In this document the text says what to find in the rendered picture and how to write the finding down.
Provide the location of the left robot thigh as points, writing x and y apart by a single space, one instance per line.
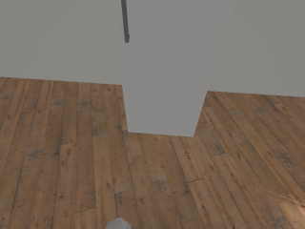
118 224

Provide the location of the fridge door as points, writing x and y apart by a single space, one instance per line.
168 62

